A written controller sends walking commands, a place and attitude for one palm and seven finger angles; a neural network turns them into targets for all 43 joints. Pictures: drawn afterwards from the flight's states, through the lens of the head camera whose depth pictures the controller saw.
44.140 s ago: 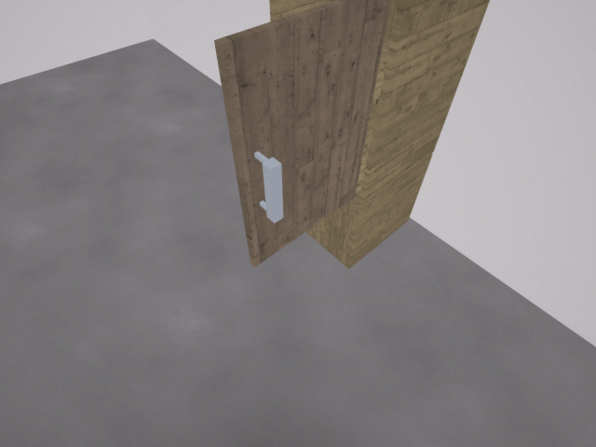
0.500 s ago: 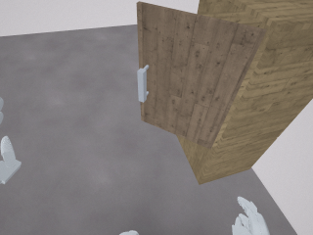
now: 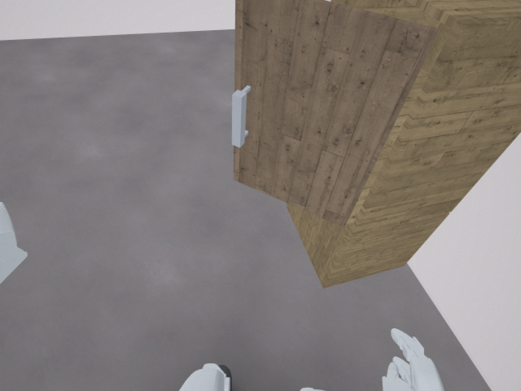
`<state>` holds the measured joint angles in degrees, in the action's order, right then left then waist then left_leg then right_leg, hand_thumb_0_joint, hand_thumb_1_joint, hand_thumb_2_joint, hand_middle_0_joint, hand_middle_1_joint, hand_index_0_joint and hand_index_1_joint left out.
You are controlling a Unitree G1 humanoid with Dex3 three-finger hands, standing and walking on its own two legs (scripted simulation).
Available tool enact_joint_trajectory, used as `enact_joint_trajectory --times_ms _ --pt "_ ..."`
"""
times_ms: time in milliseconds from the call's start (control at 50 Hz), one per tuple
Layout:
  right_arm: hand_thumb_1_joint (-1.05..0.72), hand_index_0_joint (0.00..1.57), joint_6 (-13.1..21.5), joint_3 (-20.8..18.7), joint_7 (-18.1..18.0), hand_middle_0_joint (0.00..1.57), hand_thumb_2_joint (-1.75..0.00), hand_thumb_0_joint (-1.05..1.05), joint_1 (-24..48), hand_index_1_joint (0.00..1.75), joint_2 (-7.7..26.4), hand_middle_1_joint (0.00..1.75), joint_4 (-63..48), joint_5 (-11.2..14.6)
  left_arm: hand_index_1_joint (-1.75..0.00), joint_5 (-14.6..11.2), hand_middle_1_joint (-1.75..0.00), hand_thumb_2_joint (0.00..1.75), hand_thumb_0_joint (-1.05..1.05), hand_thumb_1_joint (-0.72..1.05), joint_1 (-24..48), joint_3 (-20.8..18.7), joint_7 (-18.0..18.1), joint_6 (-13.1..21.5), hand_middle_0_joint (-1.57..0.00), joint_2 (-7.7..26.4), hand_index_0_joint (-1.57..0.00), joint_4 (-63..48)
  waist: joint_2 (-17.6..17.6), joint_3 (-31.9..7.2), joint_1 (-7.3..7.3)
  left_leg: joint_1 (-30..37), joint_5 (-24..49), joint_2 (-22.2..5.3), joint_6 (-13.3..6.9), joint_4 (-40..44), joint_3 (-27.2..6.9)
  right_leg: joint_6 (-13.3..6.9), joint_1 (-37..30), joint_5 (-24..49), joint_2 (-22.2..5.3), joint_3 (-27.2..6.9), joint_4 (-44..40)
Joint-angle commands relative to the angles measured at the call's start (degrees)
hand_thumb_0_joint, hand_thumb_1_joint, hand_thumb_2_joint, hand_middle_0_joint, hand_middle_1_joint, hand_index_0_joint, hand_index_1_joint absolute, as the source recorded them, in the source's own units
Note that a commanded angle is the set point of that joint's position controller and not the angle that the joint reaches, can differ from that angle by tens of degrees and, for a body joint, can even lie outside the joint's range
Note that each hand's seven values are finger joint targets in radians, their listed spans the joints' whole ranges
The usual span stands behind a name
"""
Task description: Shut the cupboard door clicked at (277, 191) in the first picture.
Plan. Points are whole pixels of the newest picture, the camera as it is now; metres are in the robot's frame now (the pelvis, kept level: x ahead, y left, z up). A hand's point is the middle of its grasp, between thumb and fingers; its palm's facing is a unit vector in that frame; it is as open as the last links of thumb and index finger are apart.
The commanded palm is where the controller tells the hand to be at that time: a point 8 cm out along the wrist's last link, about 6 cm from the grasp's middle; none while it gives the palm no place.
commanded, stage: step back with the hand held close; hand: left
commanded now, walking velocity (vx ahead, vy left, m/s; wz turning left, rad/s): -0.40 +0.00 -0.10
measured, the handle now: (242, 116) +0.77 +0.07 -0.03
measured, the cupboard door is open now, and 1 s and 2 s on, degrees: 46 46 46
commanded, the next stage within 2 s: stop stepping back and stand still in 0.18 s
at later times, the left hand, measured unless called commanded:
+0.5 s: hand out of the picture +0.08 +0.28 +0.20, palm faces +0.43 -0.83 -0.36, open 7.4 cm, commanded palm +0.02 +0.32 +0.20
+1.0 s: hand out of the picture +0.06 +0.26 +0.20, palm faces +0.34 -0.81 -0.47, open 7.4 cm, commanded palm +0.01 +0.31 +0.20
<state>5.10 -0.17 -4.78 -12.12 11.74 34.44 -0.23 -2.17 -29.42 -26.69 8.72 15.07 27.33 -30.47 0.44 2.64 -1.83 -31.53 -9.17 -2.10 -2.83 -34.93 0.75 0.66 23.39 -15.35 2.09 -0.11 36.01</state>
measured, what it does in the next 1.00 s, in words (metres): walks backwards: left foot, then right foot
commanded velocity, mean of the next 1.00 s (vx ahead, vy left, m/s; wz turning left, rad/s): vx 0.01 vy -0.04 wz -0.05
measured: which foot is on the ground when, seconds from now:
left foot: down 0.00-0.10, up 0.12-0.22, down 0.24-0.52, up 0.54-0.70, down 0.72-1.00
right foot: down 0.00-0.24, up 0.26-0.52, down 0.54-1.00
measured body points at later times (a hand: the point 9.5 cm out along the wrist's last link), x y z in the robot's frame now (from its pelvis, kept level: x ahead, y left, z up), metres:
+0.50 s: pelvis -0.12 +0.02 +0.02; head -0.12 +0.06 +0.46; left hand +0.05 +0.32 +0.22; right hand +0.05 -0.18 -0.05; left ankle +0.02 +0.13 -0.71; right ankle -0.20 -0.08 -0.69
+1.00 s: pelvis -0.16 +0.02 +0.02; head -0.16 +0.03 +0.47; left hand +0.03 +0.30 +0.22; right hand -0.06 -0.23 -0.08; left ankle -0.10 +0.14 -0.71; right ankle -0.21 -0.07 -0.72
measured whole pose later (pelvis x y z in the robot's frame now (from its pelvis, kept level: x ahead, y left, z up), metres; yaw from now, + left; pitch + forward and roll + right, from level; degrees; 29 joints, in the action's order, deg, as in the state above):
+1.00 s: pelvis -0.16 +0.02 +0.02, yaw -5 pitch +0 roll -1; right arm 4.0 0.3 -3.7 -17.2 11.2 37.8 0.0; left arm -2.6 -35.4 -24.1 9.9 10.5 25.1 -31.8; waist -0.3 -2.4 -1.7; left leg -21.1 -14.5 -3.3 0.6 -35.8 2.2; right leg -3.0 10.1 -20.2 2.9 1.8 30.0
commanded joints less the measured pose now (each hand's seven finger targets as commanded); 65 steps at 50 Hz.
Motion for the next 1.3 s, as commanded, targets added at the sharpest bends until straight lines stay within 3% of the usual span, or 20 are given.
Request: enact_joint_trajectory --times_ms 0,40,80,100,160,180,220,300,440,460,500,520,560,640,720,840,920,980,1080,1280 --pt "-0.90 0.20 3.34 -3.46 -0.01 0.20 -0.90 0.00 6.24 0.30 8.41 0.30 -9.00 0.27 -0.30 -1.22 -0.30 0.90 0.00 0.90 -1.59 -10.82 0.87 3.76 -0.20 10.44 -0.20 -12.87 10.59 -11.58 2.38 -10.36 -31.48 -9.43 -1.51 16.85 -7.93 -2.33 -18.32 -8.04 0.72 -2.07 4.64" --pt "-0.90 0.20 3.05 -3.95 0.36 0.20 -0.90 0.00 5.90 0.30 7.59 0.30 -8.91 0.37 -0.30 -1.23 -0.30 0.90 0.00 0.90 -2.11 -12.06 1.00 3.33 -0.20 11.94 -0.20 -12.83 5.35 -10.41 2.28 -4.61 -29.25 -5.05 1.33 6.13 -2.26 -5.39 -7.85 -18.04 -4.52 -10.69 -5.40" --pt "-0.90 0.20 1.46 -3.77 1.33 0.20 -0.90 0.00 4.20 0.30 5.35 0.30 -6.08 0.16 -0.30 -0.95 -0.30 0.90 0.00 0.90 -0.51 -8.73 2.08 1.78 -0.20 11.09 -0.20 -12.26 -10.46 -8.64 1.83 12.63 -17.33 2.27 6.32 -24.98 2.42 -12.67 16.80 -28.85 -22.21 -31.05 -25.93" --pt "-0.90 0.20 -0.23 -3.86 1.90 0.20 -0.90 0.00 4.43 0.30 5.43 0.30 -4.84 -0.87 -0.30 -0.22 -0.30 0.90 0.00 0.90 1.92 -7.18 2.39 0.32 -0.20 10.49 -0.20 -11.64 -12.82 -6.91 1.71 12.14 -17.51 1.66 6.03 -35.56 0.55 -13.11 19.80 -26.37 -23.21 -28.25 -28.41" --pt "-0.90 0.20 -0.53 -1.64 0.41 0.20 -0.90 0.00 3.26 0.30 4.87 0.30 -5.20 -0.91 -0.30 0.85 -0.30 0.90 0.00 0.90 10.47 -3.55 2.08 -0.44 -0.20 7.85 -0.20 -9.48 -13.06 0.74 0.38 17.62 -19.99 -0.82 3.64 -12.61 -1.95 -5.70 21.26 -13.00 -12.93 -12.99 -20.46" --pt "-0.90 0.20 -0.05 -1.58 -0.24 0.20 -0.90 0.00 2.75 0.30 6.41 0.30 -4.21 -0.18 -0.30 0.58 -0.30 0.90 0.00 0.90 13.24 -2.16 1.71 -0.31 -0.20 7.09 -0.20 -8.76 -6.57 1.89 -0.72 17.33 -16.62 0.02 3.22 3.94 -0.77 -3.08 18.27 -9.98 -9.76 -10.05 -12.28" --pt "-0.90 0.20 2.34 -2.54 -1.51 0.20 -0.90 0.00 5.22 0.30 9.49 0.30 -5.56 -0.54 -0.30 0.91 -0.30 0.90 0.00 0.90 19.07 -3.67 2.25 2.09 -0.20 6.65 -0.20 -11.80 24.95 -0.01 0.48 -4.10 -26.22 -22.19 -6.38 25.09 -21.77 1.75 3.93 -11.31 2.73 -0.56 22.58" --pt "-0.90 0.20 4.41 -4.97 1.53 0.20 -0.90 0.00 4.99 0.30 8.35 0.30 -6.32 0.19 -0.30 -1.37 -0.30 0.90 0.00 0.90 9.72 -4.29 0.66 2.11 -0.20 5.42 -0.20 -14.17 11.61 -10.12 1.78 3.26 -24.22 -19.44 -5.97 19.96 -13.47 1.53 2.05 -12.46 2.12 -1.35 38.53" --pt "-0.90 0.20 3.76 -2.10 2.36 0.20 -0.90 0.00 3.90 0.30 6.31 0.30 -8.30 -0.17 -0.30 -2.63 -0.30 0.90 0.00 0.90 0.95 -5.12 1.36 -2.91 -0.20 7.78 -0.20 -14.98 16.50 -10.20 2.11 7.83 -31.22 -8.25 5.78 24.47 -1.69 -2.66 -18.93 -15.86 5.38 10.35 -6.95" --pt "-0.90 0.20 2.90 -1.72 2.33 0.20 -0.90 0.00 3.66 0.30 5.43 0.30 -8.37 -0.22 -0.30 -2.59 -0.30 0.90 0.00 0.90 0.73 -4.56 1.14 -3.37 -0.20 7.79 -0.20 -15.37 9.89 -10.41 2.08 8.51 -26.15 -4.41 6.85 15.87 2.52 -5.05 -19.99 -14.43 1.38 6.03 -15.69" --pt "-0.90 0.20 1.14 -1.75 1.89 0.20 -0.90 0.00 3.26 0.30 5.60 0.30 -6.43 -0.20 -0.30 -2.84 -0.30 0.90 0.00 0.90 3.81 -8.58 1.74 -2.96 -0.20 14.18 -0.20 -16.42 -9.07 -7.39 1.59 8.56 -11.91 -0.10 5.59 -18.29 2.77 -13.80 -3.26 -15.34 -20.29 -20.24 -29.29" --pt "-0.90 0.20 0.94 -1.21 1.55 0.20 -0.90 0.00 3.46 0.30 6.07 0.30 -5.48 -0.86 -0.30 -2.65 -0.30 0.90 0.00 0.90 6.33 -10.75 2.35 -1.82 -0.20 16.60 -0.20 -14.62 -7.60 -6.94 1.49 5.00 -11.11 -1.25 4.99 -24.92 1.85 -15.67 -4.21 -7.16 -22.66 -18.34 -28.63" --pt "-0.90 0.20 1.24 -1.44 0.53 0.20 -0.90 0.00 3.85 0.30 6.26 0.30 -6.14 1.02 -0.30 -2.65 -0.30 0.90 0.00 0.90 4.65 -3.97 2.46 -3.53 -0.20 7.27 -0.20 -5.99 -8.72 -1.98 1.15 -0.88 -10.55 -2.10 4.03 -20.38 -2.76 -13.32 -8.01 -6.85 -18.23 -16.77 -23.21" --pt "-0.90 0.20 1.44 -1.44 -1.00 0.20 -0.90 0.00 4.09 0.30 7.19 0.30 -5.15 1.25 -0.30 -1.30 -0.30 0.90 0.00 0.90 6.01 -1.75 2.86 -3.89 -0.20 6.77 -0.20 -2.18 -3.41 -2.44 0.67 17.31 -7.26 -0.91 2.14 5.12 3.74 -6.47 -4.71 -6.05 -11.04 -3.11 -14.48" --pt "-0.90 0.20 2.45 -1.93 -1.37 0.20 -0.90 0.00 4.19 0.30 8.65 0.30 -6.32 1.34 -0.30 -1.86 -0.30 0.90 0.00 0.90 3.86 -3.34 2.04 -2.47 -0.20 7.80 -0.20 -7.02 8.85 -5.00 0.19 18.56 -24.04 -13.54 -2.95 21.80 -19.61 -0.82 -3.78 -9.09 -0.48 1.83 -0.41" --pt "-0.90 0.20 3.48 -1.87 -0.10 0.20 -0.90 0.00 3.88 0.30 7.86 0.30 -6.40 0.05 -0.30 -0.30 -0.30 0.90 0.00 0.90 -0.85 -7.60 2.25 -1.54 -0.20 10.61 -0.20 -15.00 9.51 -6.02 1.28 7.09 -23.43 -7.44 0.63 18.35 -4.81 -2.26 -17.62 -5.95 -1.64 2.52 -10.37" --pt "-0.90 0.20 1.47 -2.17 0.73 0.20 -0.90 0.00 2.29 0.30 6.27 0.30 -5.69 0.45 -0.30 -1.18 -0.30 0.90 0.00 0.90 -3.11 -7.07 2.98 -2.06 -0.20 8.44 -0.20 -9.96 -4.48 -4.27 0.47 7.14 -7.57 -1.40 3.04 -3.89 1.44 -9.71 -10.69 -6.08 -14.91 -18.50 -21.10" --pt "-0.90 0.20 1.22 -1.61 0.70 0.20 -0.90 0.00 1.80 0.30 6.05 0.30 -4.55 0.73 -0.30 -1.08 -0.30 0.90 0.00 0.90 -0.17 -5.61 3.14 -1.84 -0.20 7.52 -0.20 -4.86 -3.26 -5.51 0.10 11.45 -2.18 -1.54 3.01 1.66 0.39 -7.52 -13.68 15.53 -13.04 -10.86 -14.30" --pt "-0.90 0.20 1.21 -1.31 -0.11 0.20 -0.90 0.00 3.46 0.30 6.78 0.30 -5.36 1.13 -0.30 -0.37 -0.30 0.90 0.00 0.90 2.92 -2.33 1.76 -2.19 -0.20 6.44 -0.20 -4.22 2.78 -7.43 0.87 21.09 17.08 -5.91 0.21 7.62 -3.67 -0.68 -11.19 19.80 -4.88 -1.87 -8.25" --pt "-0.90 0.20 1.16 -1.12 0.04 0.20 -0.90 0.00 4.06 0.30 6.00 0.30 -7.43 1.09 -0.30 -1.11 -0.30 0.90 0.00 0.90 -0.45 -4.44 1.91 -1.54 -0.20 7.28 -0.20 -9.77 4.45 -8.73 1.04 18.78 6.92 -3.61 1.67 7.77 -1.48 -2.12 -12.76 14.24 -6.37 -4.71 -13.34"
